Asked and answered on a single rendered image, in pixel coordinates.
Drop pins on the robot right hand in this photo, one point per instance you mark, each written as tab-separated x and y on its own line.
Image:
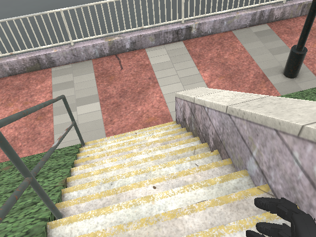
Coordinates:
301	224

